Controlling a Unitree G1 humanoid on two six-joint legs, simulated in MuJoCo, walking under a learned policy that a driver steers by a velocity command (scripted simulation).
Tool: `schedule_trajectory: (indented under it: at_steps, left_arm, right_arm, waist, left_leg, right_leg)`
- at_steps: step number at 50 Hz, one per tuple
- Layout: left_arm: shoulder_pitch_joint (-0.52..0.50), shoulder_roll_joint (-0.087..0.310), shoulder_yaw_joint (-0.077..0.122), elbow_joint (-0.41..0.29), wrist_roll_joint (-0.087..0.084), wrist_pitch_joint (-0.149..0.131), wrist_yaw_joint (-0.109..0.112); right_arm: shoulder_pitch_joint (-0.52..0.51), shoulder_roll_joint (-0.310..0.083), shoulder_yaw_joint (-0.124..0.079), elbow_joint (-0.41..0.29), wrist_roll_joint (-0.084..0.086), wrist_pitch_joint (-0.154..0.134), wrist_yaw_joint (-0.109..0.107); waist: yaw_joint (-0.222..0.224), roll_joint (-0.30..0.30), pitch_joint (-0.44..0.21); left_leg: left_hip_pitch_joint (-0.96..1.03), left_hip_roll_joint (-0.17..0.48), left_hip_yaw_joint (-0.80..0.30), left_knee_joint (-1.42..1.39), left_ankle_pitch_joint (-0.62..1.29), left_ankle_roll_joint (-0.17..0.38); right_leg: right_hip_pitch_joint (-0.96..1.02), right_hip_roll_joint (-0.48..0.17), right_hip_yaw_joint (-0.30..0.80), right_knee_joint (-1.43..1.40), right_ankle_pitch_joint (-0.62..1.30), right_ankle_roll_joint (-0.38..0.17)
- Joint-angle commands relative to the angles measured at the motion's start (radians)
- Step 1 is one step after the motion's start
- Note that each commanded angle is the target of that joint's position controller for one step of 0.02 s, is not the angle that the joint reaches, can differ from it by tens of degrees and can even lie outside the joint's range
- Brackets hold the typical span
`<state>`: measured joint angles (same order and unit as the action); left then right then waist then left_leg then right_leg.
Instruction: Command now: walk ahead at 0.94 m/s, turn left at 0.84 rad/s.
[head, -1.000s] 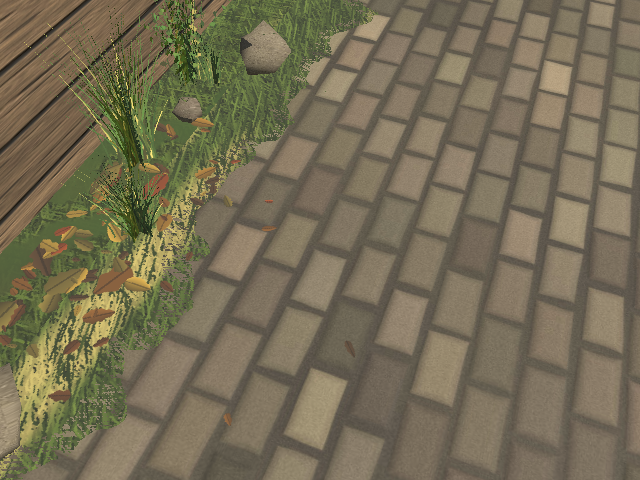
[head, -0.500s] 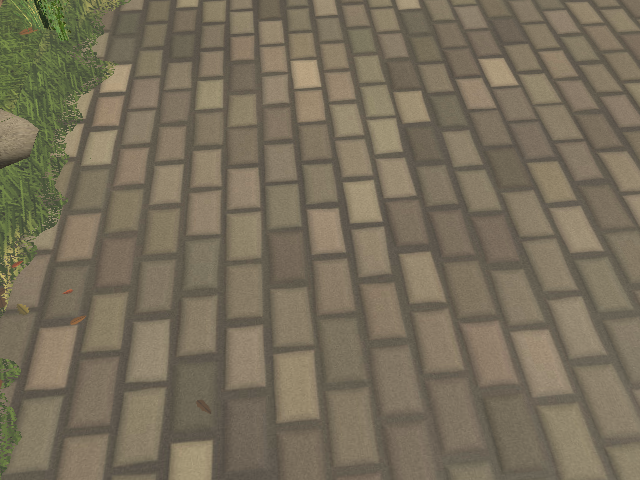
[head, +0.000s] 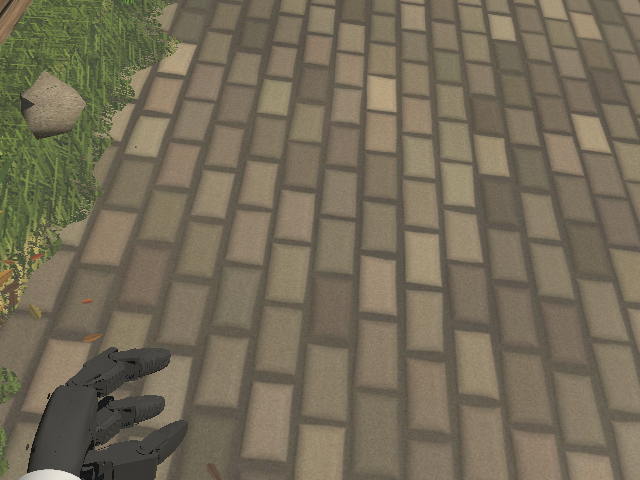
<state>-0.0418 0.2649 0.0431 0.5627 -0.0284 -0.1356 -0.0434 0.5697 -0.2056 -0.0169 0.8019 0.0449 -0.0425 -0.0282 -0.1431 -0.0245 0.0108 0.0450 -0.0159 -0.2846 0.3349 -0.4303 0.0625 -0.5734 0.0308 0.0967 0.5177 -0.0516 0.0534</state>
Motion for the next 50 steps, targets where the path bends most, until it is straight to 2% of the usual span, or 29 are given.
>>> schedule_trajectory:
  at_steps: [1, 2, 3, 4, 5, 6, 8, 9, 11, 14, 19, 21, 23, 24, 25, 26, 27, 29, 30, 32, 34, 39, 41, 43, 46, 47, 48, 49, 50]
  left_arm:
    - [-0.024, 0.145, 0.062, -0.078, -0.019, -0.027, 0.016]
    - [0.153, 0.187, 0.083, -0.041, -0.022, -0.024, 0.032]
    - [0.419, 0.231, 0.097, -0.002, -0.021, -0.006, 0.051]
    - [0.525, 0.297, 0.100, 0.039, 0.014, 0.007, 0.042]
    - [0.471, 0.209, 0.084, 0.027, 0.023, 0.009, 0.033]
    - [0.419, 0.143, 0.071, 0.029, 0.017, 0.017, 0.042]
    - [0.390, 0.113, 0.060, 0.077, 0.043, 0.034, 0.047]
    - [0.357, 0.092, 0.049, 0.092, 0.057, 0.032, 0.049]
    - [0.318, 0.045, 0.038, 0.122, 0.038, 0.027, 0.040]
    - [0.229, 0.096, 0.047, 0.135, 0.023, 0.019, 0.042]
    - [0.386, 0.212, 0.065, 0.206, 0.000, 0.014, 0.035]
    - [0.425, 0.277, 0.069, 0.233, -0.006, 0.028, 0.034]
    - [0.409, 0.315, 0.061, 0.253, 0.015, 0.048, 0.040]
    - [0.415, 0.265, 0.038, 0.243, 0.026, 0.041, 0.043]
    - [0.592, 0.035, -0.019, 0.200, 0.011, 0.028, 0.033]
    - [0.534, 0.132, -0.006, 0.211, -0.033, 0.006, 0.033]
    - [0.398, 0.170, 0.014, 0.168, -0.068, 0.006, 0.041]
    - [0.336, 0.123, 0.008, 0.157, -0.023, 0.018, 0.052]
    - [0.401, 0.106, 0.012, 0.177, -0.022, 0.039, 0.046]
    - [0.431, 0.075, 0.017, 0.209, -0.034, 0.086, 0.036]
    - [0.378, 0.048, 0.012, 0.189, -0.027, 0.115, 0.033]
    - [0.222, 0.054, 0.004, 0.138, -0.011, 0.107, 0.004]
    - [0.148, 0.060, 0.001, 0.112, -0.013, 0.097, -0.019]
    - [0.123, 0.080, 0.006, 0.084, -0.014, 0.088, -0.041]
    - [0.400, 0.193, 0.062, 0.122, -0.040, 0.121, -0.028]
    - [0.645, 0.274, 0.103, 0.185, -0.030, 0.143, -0.014]
    - [0.790, 0.311, 0.136, 0.219, -0.036, 0.160, 0.011]
    - [0.671, 0.258, 0.085, 0.233, 0.003, 0.147, 0.000]
    - [0.514, 0.199, 0.054, 0.136, 0.045, 0.104, -0.006]
  right_arm:
    - [-0.102, -0.203, -0.060, -0.072, 0.003, -0.009, -0.004]
    - [-0.151, -0.212, -0.062, -0.096, -0.013, -0.009, 0.003]
    - [-0.187, -0.172, -0.049, -0.135, -0.050, -0.012, 0.010]
    - [-0.041, -0.024, -0.006, -0.173, -0.008, -0.029, 0.014]
    - [-0.065, -0.099, -0.012, -0.166, 0.045, -0.029, 0.003]
    - [-0.193, -0.170, -0.029, -0.172, 0.032, -0.028, 0.004]
    - [-0.332, -0.162, -0.035, -0.195, -0.017, -0.025, 0.017]
    - [-0.329, -0.134, -0.035, -0.215, -0.007, -0.014, 0.028]
    - [-0.353, -0.080, -0.022, -0.244, 0.013, 0.015, 0.039]
    - [-0.381, -0.087, -0.011, -0.288, 0.001, 0.031, 0.053]
    - [-0.580, -0.103, 0.002, -0.329, -0.021, -0.014, 0.084]
    - [-0.585, -0.159, -0.022, -0.341, -0.024, -0.024, 0.089]
    - [-0.255, -0.264, -0.082, -0.269, -0.018, -0.010, 0.067]
    - [-0.052, -0.327, -0.110, -0.212, -0.018, 0.007, 0.042]
    - [-0.066, -0.446, -0.116, -0.202, -0.062, -0.011, 0.034]
    - [-0.036, -0.345, -0.097, -0.220, -0.069, -0.027, 0.042]
    - [-0.084, -0.282, -0.078, -0.196, -0.065, -0.043, 0.050]
    - [-0.204, -0.226, -0.068, -0.162, -0.064, -0.060, 0.058]
    - [-0.249, -0.182, -0.060, -0.159, -0.081, -0.072, 0.059]
    - [-0.298, -0.102, -0.049, -0.132, -0.064, -0.084, 0.062]
    - [-0.329, -0.114, -0.056, -0.108, -0.049, -0.095, 0.053]
    - [-0.313, -0.148, -0.063, -0.086, -0.069, -0.090, 0.019]
    - [-0.281, -0.203, -0.074, -0.077, -0.067, -0.082, 0.007]
    - [-0.265, -0.260, -0.082, -0.074, -0.064, -0.068, -0.004]
    - [-0.329, -0.359, -0.108, -0.098, -0.040, -0.024, -0.012]
    - [-0.404, -0.352, -0.106, -0.124, -0.038, -0.024, -0.003]
    - [-0.517, -0.281, -0.088, -0.136, -0.013, -0.047, 0.013]
    - [-0.408, -0.041, -0.022, -0.174, -0.046, -0.096, 0.042]
    - [-0.284, -0.036, 0.001, -0.248, -0.011, -0.134, 0.053]
  waist:
    - [0.135, 0.226, 0.013]
    - [0.231, 0.207, -0.105]
    - [0.348, 0.139, -0.325]
    - [0.265, -0.321, -0.528]
    - [0.268, -0.371, -0.398]
    - [0.297, -0.253, -0.207]
    - [0.267, -0.018, -0.029]
    - [0.218, -0.066, 0.011]
    - [0.183, -0.070, 0.063]
    - [0.118, -0.062, 0.135]
    - [0.161, 0.084, 0.205]
    - [0.113, 0.018, 0.136]
    - [-0.104, -0.067, -0.090]
    - [-0.194, -0.052, -0.217]
    - [-0.001, 0.332, -0.398]
    - [-0.059, 0.276, -0.525]
    - [-0.052, 0.196, -0.287]
    - [0.048, 0.075, -0.067]
    - [0.111, 0.121, -0.070]
    - [0.150, 0.115, -0.030]
    - [0.165, 0.107, 0.061]
    - [0.152, 0.031, 0.188]
    - [0.131, -0.019, 0.188]
    - [0.147, 0.015, 0.159]
    - [0.330, 0.171, -0.024]
    - [0.449, 0.159, -0.123]
    - [0.552, -0.023, -0.118]
    - [0.309, -0.358, 0.000]
    - [0.170, -0.360, -0.226]
  left_leg:
    - [-0.211, 0.132, -0.160, 0.030, 0.590, 0.102]
    - [-0.282, 0.087, -0.114, 0.238, 0.702, 0.064]
    - [-0.445, 0.046, -0.068, 0.543, 0.576, 0.041]
    - [-0.790, -0.074, 0.030, 0.908, -0.089, -0.006]
    - [-0.930, 0.019, 0.082, 1.062, -0.067, -0.007]
    - [-0.984, 0.061, 0.130, 1.083, 0.022, -0.005]
    - [-0.915, 0.128, 0.167, 1.032, 0.098, 0.000]
    - [-0.877, 0.159, 0.159, 1.017, 0.116, 0.000]
    - [-0.886, 0.197, 0.173, 1.011, 0.091, 0.000]
    - [-0.908, 0.231, 0.172, 0.925, 0.187, -0.031]
    - [-0.645, 0.106, 0.300, 0.459, 0.403, 0.018]
    - [-0.545, 0.037, 0.358, 0.379, 0.326, 0.048]
    - [-0.094, -0.026, 0.369, 0.325, 0.289, 0.080]
    - [0.290, 0.065, 0.265, 0.396, 0.275, 0.067]
    - [0.497, 0.374, -0.280, 0.217, -0.132, 0.153]
    - [0.447, 0.401, -0.508, 0.029, -0.350, 0.141]
    - [0.316, 0.391, -0.418, -0.030, -0.317, 0.125]
    - [0.012, 0.346, -0.161, -0.050, -0.034, 0.102]
    - [-0.091, 0.332, -0.070, -0.061, 0.053, 0.098]
    - [-0.158, 0.272, 0.124, -0.113, 0.194, 0.066]
    - [-0.222, 0.286, 0.223, -0.183, 0.282, 0.054]
    - [-0.180, 0.201, 0.499, -0.245, 0.487, 0.011]
    - [-0.098, 0.206, 0.544, -0.246, 0.608, -0.015]
    - [-0.028, 0.216, 0.587, -0.162, 1.026, -0.044]
    - [0.028, 0.258, 0.573, 0.208, 1.631, -0.036]
    - [-0.096, 0.252, 0.531, 0.491, 1.582, -0.013]
    - [-0.312, 0.073, 0.539, 0.994, 1.002, -0.049]
    - [-0.678, -0.098, 0.376, 1.381, -0.145, -0.070]
    - [-0.857, -0.119, 0.148, 1.474, -0.163, -0.035]
  right_leg:
    - [0.336, 0.039, -0.052, -0.061, -0.049, -0.027]
    - [0.571, -0.012, -0.026, -0.047, -0.054, -0.064]
    - [0.934, -0.148, 0.080, 0.038, -0.217, -0.110]
    - [1.264, -0.444, 0.664, -0.113, -0.675, -0.276]
    - [1.156, -0.462, 0.804, -0.223, -0.836, -0.273]
    - [1.008, -0.416, 0.609, -0.234, -0.709, -0.236]
    - [0.748, -0.338, 0.332, -0.255, -0.351, -0.208]
    - [0.653, -0.327, 0.259, -0.277, -0.282, -0.207]
    - [0.557, -0.311, 0.133, -0.323, -0.202, -0.198]
    - [0.440, -0.321, -0.033, -0.389, -0.045, -0.192]
    - [0.396, -0.278, -0.176, -0.523, 0.106, -0.211]
    - [0.545, -0.311, -0.171, -0.401, 0.588, -0.210]
    - [0.503, -0.291, -0.181, 0.005, 0.887, -0.177]
    - [0.242, -0.236, -0.144, 0.318, 0.645, -0.134]
    - [-0.033, -0.047, -0.060, 0.776, -0.411, -0.094]
    - [-0.052, -0.046, 0.097, 0.902, -0.414, -0.113]
    - [-0.184, -0.062, 0.065, 0.953, -0.354, -0.103]
    - [-0.171, -0.155, 0.028, 0.873, -0.223, -0.102]
    - [-0.084, -0.196, 0.048, 0.854, -0.160, -0.101]
    - [-0.030, -0.222, 0.036, 0.813, -0.127, -0.105]
    - [-0.076, -0.241, 0.032, 0.773, -0.098, -0.090]
    - [-0.164, -0.180, -0.074, 0.503, 0.157, -0.103]
    - [-0.145, -0.144, -0.152, 0.366, 0.212, -0.129]
    - [-0.041, -0.078, -0.248, 0.259, 0.202, -0.158]
    - [0.302, 0.029, -0.309, 0.321, 0.017, -0.206]
    - [0.590, 0.027, -0.242, 0.320, -0.040, -0.249]
    - [0.829, -0.010, -0.150, 0.135, 0.087, -0.317]
    - [0.821, -0.024, 0.122, 0.149, 0.098, -0.367]
    - [0.883, -0.222, 0.691, -0.098, -0.451, -0.556]
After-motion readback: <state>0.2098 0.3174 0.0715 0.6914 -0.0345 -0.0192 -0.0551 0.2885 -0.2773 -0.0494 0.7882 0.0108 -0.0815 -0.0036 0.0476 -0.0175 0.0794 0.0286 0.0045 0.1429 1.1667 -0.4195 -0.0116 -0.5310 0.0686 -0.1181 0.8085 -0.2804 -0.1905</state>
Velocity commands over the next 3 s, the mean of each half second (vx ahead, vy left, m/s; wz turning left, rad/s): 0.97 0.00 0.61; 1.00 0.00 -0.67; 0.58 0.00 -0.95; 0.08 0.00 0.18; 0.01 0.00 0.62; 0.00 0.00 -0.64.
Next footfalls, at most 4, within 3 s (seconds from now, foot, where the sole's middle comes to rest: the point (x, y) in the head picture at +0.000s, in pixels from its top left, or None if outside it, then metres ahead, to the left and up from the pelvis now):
0.06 right None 0.21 -0.16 -0.77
0.48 left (134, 450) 0.55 0.26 -0.77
0.96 right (180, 264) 1.00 0.17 -0.77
1.36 left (162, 153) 1.39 0.22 -0.77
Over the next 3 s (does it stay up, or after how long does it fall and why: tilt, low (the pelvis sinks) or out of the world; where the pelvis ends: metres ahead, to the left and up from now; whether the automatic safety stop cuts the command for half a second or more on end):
stays up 1.29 0.26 0.01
